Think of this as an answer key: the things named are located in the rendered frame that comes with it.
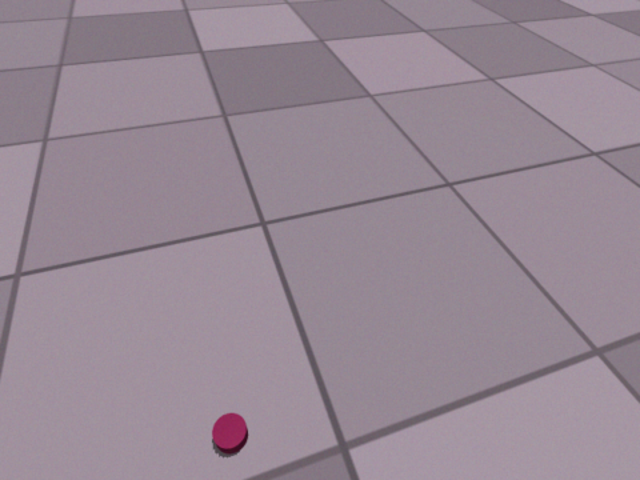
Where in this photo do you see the tin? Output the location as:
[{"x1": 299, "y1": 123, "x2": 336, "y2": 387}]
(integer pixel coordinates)
[{"x1": 212, "y1": 413, "x2": 248, "y2": 454}]

